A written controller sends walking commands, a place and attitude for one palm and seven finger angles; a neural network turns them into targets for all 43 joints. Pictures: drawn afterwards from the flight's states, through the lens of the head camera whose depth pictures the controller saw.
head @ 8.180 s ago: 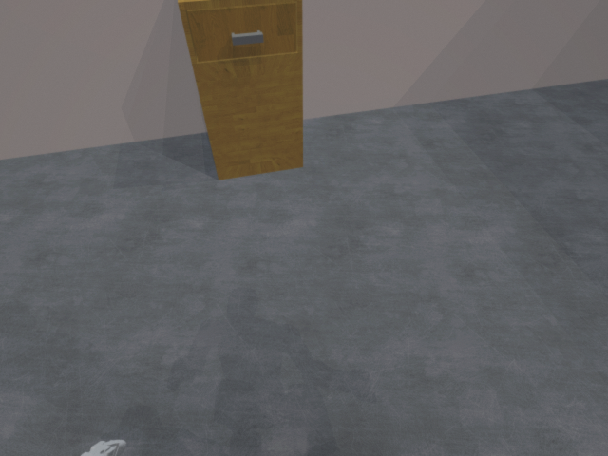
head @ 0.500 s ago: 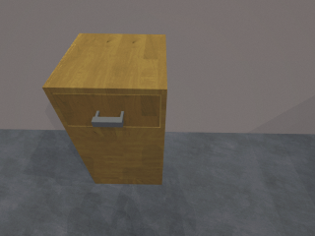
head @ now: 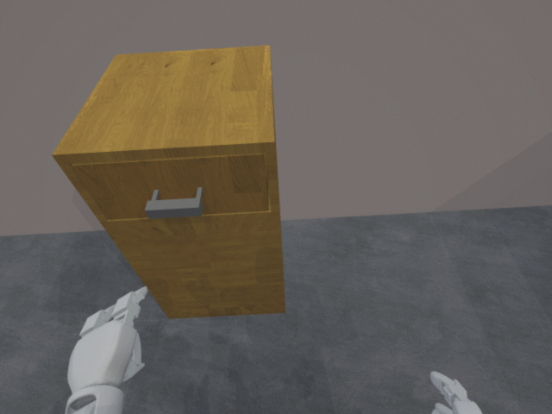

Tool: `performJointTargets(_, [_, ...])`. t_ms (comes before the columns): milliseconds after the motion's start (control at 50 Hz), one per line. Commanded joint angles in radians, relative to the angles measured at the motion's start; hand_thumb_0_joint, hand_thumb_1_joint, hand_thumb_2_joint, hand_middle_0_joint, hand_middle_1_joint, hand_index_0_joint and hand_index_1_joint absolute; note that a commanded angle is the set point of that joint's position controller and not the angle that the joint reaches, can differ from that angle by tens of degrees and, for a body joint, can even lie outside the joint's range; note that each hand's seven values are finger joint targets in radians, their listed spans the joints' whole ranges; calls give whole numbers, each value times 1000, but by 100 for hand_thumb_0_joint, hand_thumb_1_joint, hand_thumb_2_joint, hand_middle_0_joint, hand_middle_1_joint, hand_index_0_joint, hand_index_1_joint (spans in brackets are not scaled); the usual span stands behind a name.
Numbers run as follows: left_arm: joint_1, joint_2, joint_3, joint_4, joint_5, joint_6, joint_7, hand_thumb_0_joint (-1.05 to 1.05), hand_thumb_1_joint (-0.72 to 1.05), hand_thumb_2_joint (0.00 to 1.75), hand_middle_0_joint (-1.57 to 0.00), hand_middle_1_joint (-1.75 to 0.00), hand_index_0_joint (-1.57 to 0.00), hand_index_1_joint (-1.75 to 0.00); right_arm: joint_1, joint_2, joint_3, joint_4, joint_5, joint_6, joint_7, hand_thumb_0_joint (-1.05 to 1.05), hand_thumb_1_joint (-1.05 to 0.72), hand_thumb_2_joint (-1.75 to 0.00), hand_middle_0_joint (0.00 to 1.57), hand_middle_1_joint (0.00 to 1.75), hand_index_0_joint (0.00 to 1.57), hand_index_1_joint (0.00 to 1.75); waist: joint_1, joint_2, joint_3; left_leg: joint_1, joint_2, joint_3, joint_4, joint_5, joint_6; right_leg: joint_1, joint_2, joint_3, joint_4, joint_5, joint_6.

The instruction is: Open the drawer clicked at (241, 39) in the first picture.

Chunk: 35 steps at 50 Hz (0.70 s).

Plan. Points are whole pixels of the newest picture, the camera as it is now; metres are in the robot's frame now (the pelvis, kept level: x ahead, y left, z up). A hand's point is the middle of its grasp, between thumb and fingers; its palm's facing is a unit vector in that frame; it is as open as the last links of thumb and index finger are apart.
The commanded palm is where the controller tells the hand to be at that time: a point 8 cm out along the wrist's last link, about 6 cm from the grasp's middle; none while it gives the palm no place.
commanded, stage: raise the hand with hooked fingers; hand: left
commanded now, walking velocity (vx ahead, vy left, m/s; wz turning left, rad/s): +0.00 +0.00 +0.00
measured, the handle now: (176, 200) +0.55 +0.25 -0.06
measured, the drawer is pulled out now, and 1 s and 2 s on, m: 0.00 0.00 0.00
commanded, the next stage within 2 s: move the hooked fingers above the handle in 1.66 s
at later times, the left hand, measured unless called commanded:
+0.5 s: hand (130, 355) +0.21 +0.22 +0.00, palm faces +0.03 -0.08 -1.00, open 10.4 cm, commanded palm +0.18 +0.22 +0.05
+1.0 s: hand (114, 299) +0.26 +0.24 +0.05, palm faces +0.09 -0.08 -0.99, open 13.2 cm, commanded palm +0.24 +0.24 +0.11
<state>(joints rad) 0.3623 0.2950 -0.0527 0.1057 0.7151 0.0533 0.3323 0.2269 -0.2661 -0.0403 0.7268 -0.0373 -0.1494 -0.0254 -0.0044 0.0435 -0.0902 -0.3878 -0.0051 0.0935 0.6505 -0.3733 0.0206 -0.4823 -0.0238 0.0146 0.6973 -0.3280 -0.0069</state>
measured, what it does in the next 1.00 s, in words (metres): stands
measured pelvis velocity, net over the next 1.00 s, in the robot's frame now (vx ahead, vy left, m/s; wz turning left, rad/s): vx -0.01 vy -0.01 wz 0.03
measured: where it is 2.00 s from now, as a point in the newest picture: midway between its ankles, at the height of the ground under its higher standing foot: outside the picture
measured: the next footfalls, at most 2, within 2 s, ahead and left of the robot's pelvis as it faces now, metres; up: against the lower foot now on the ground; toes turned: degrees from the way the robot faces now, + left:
none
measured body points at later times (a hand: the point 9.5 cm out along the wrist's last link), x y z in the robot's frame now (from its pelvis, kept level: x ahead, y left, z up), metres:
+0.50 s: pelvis -0.01 -0.04 -0.02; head +0.03 -0.07 +0.43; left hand +0.20 +0.22 +0.05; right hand +0.22 -0.21 -0.12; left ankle -0.03 +0.10 -0.72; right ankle +0.01 -0.12 -0.72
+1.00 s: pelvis -0.01 -0.01 +0.01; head +0.02 -0.04 +0.45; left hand +0.25 +0.24 +0.11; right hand +0.21 -0.23 -0.09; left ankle -0.03 +0.10 -0.72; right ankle +0.01 -0.12 -0.72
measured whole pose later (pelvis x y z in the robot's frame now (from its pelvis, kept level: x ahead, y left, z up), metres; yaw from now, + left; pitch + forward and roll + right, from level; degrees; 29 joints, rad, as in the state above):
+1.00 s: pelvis -0.01 -0.01 +0.01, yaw +2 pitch +4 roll +1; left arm 0.07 0.39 -0.07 0.06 1.00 0.05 0.26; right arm 0.11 -0.25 -0.03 0.60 -0.01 0.07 -0.02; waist 0.07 0.06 -0.04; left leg -0.33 0.00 0.05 0.61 -0.34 0.01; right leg -0.40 -0.02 -0.02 0.64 -0.30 -0.01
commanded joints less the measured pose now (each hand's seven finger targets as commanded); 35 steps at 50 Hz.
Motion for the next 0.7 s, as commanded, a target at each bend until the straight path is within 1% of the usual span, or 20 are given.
performJointTargets(0, [381, 23, -1, -43, 283, -80, 64, 0, 60, 77, -22, -50, -22, -50, -208, -93, -38, -308, -11, 85, 77, 0, -90, -90, 20, 30, 20, 30, 139, -249, -3, -170, -28, -70, -21, 214, -24, 37, 58, 61, -57, 88, -83])
performJointTargets(40, [320, 99, 61, -137, 352, -126, 104, 0, 55, 75, -22, -53, -22, -53, -241, -85, -27, -351, -10, 123, 91, 0, -90, -90, 20, 30, 20, 30, 156, -172, -80, -176, -40, -60, 7, 200, -19, 55, 47, 77, -16, 117, -83])
performJointTargets(80, [227, 166, 132, -198, 415, -148, 163, 0, 50, 73, -23, -55, -23, -55, -237, -73, -27, -365, -22, 148, 95, 0, -90, -90, 20, 30, 20, 30, 150, -115, -141, -170, -49, -58, 56, 202, -13, 19, 48, 108, 18, 143, -80])
performJointTargets(100, [146, 197, 164, -237, 436, -152, 196, 0, 48, 72, -23, -57, -23, -57, -226, -68, -33, -358, -30, 163, 91, 0, -90, -90, 20, 30, 20, 30, 143, -118, -165, -175, -56, -67, 88, 191, -11, -11, 48, 131, 31, 127, -78])
performJointTargets(120, [69, 182, 150, -273, 439, -145, 223, 0, 46, 71, -23, -58, -23, -58, -224, -67, -40, -369, -38, 170, 88, 0, -90, -90, 20, 30, 20, 30, 120, -96, -183, -163, -59, -72, 114, 166, -5, -60, 41, 152, 31, 98, -75])
performJointTargets(160, [-60, 203, 166, -338, 434, -149, 261, 0, 41, 69, -24, -62, -24, -62, -216, -62, -46, -366, -40, 173, 74, 0, -90, -90, 20, 30, 20, 30, 88, -23, -253, -109, -60, -80, 171, 159, 2, -116, 33, 173, 48, 89, -73])
performJointTargets(180, [-130, 215, 163, -363, 427, -152, 272, 0, 39, 68, -24, -63, -24, -63, -220, -59, -44, -363, -42, 174, 66, 0, -90, -90, 20, 30, 20, 30, 67, -9, -274, -88, -59, -85, 197, 150, 6, -144, 25, 176, 49, 76, -68])
performJointTargets(200, [-240, 238, 166, -404, 419, -159, 279, 0, 36, 67, -24, -64, -24, -64, -223, -56, -41, -351, -47, 175, 54, 0, -90, -90, 20, 30, 20, 30, 38, -21, -272, -89, -60, -95, 223, 129, 12, -172, 26, 182, 46, 43, -61])
performJointTargets(260, [-234, 232, 131, -350, 381, -149, 249, 0, 29, 64, -24, -69, -24, -69, -227, -56, -32, -341, -44, 166, 36, 0, -90, -90, 20, 30, 20, 30, 17, 4, -261, -97, -60, -84, 229, 110, 17, -142, 22, 157, 26, 57, -51])
performJointTargets(300, [-248, 222, 108, -333, 352, -114, 208, 0, 25, 62, -25, -72, -25, -72, -247, -52, -20, -334, -42, 169, 26, 0, -90, -90, 20, 30, 20, 30, 11, -18, -250, -120, -58, -85, 208, 119, 22, -73, 24, 142, 10, 111, -43])
performJointTargets(340, [-239, 225, 90, -288, 333, -69, 153, 0, 20, 60, -25, -75, -25, -75, -249, -50, -10, -325, -33, 173, 14, 0, -90, -90, 20, 30, 20, 30, 23, -60, -233, -138, -55, -76, 153, 117, 21, 26, 20, 120, -25, 137, -31])
performJointTargets(380, [-173, 232, 95, -256, 314, -29, 95, 0, 15, 58, -25, -78, -25, -78, -254, -48, 1, -324, -24, 178, 4, 0, -90, -90, 20, 30, 20, 30, 52, -100, -227, -144, -53, -72, 101, 144, 19, 125, 16, 120, -51, 200, -25])
performJointTargets(400, [-142, 239, 110, -234, 304, -15, 71, 0, 13, 57, -25, -80, -25, -80, -265, -49, 10, -327, -17, 179, 1, 0, -90, -90, 20, 30, 20, 30, 61, -98, -208, -145, -50, -72, 79, 139, 18, 145, 16, 130, -66, 194, -27])
performJointTargets(420, [-136, 243, 111, -227, 298, -13, 47, 0, 11, 56, -26, -81, -26, -81, -254, -47, 14, -315, -15, 180, -1, 0, -90, -90, 20, 30, 20, 30, 67, -118, -196, -144, -48, -73, 58, 146, 14, 171, 12, 124, -74, 206, -23])
performJointTargets(460, [-102, 259, 135, -223, 290, -27, 14, 0, 6, 54, -26, -84, -26, -84, -247, -46, 18, -312, -13, 177, -4, 0, -90, -90, 20, 30, 20, 30, 88, -117, -172, -135, -43, -72, 15, 161, 10, 204, 11, 105, -83, 218, -23])
performJointTargets(480, [-107, 258, 138, -227, 293, -38, 6, 0, 4, 53, -26, -86, -26, -86, -243, -47, 18, -309, -14, 176, -3, 0, -90, -90, 20, 30, 20, 30, 89, -120, -156, -128, -41, -74, 2, 168, 10, 202, 13, 94, -87, 220, -24])
performJointTargets(540, [-135, 261, 161, -237, 291, -77, 12, 0, -3, 50, -27, -90, -27, -90, -228, -49, 8, -303, -14, 169, -1, 0, -90, -90, 20, 30, 20, 30, 96, -107, -140, -112, -40, -73, -28, 166, 10, 214, 8, 85, -106, 192, -26])
performJointTargets(560, [-153, 269, 173, -248, 290, -91, 20, 0, -6, 49, -27, -92, -27, -92, -222, -52, 2, -301, -13, 165, -1, 0, -90, -90, 20, 30, 20, 30, 97, -96, -154, -101, -41, -70, -31, 170, 11, 217, 7, 79, -107, 192, -26])
performJointTargets(620, [-231, 277, 184, -278, 297, -118, 60, 0, -13, 46, -27, -96, -27, -96, -208, -58, -15, -294, -14, 155, 1, 0, -90, -90, 20, 30, 20, 30, 87, -75, -189, -61, -44, -70, -34, 181, 12, 200, 9, 60, -105, 176, -29])
performJointTargets(680, [-289, 264, 163, -265, 297, -111, 81, 0, -20, 43, -28, -100, -28, -100, -195, -67, -29, -278, -8, 152, 3, 0, -90, -90, 20, 30, 20, 30, 74, -41, -202, -18, -41, -67, -38, 215, 12, 176, 14, 30, -97, 208, -33])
